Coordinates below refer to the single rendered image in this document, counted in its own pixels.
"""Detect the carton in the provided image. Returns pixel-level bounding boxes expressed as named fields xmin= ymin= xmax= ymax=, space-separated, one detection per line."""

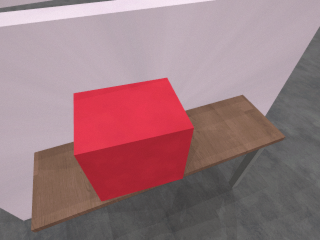
xmin=73 ymin=77 xmax=194 ymax=201

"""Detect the table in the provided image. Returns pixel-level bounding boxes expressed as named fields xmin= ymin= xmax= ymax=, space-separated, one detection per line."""
xmin=31 ymin=95 xmax=285 ymax=233

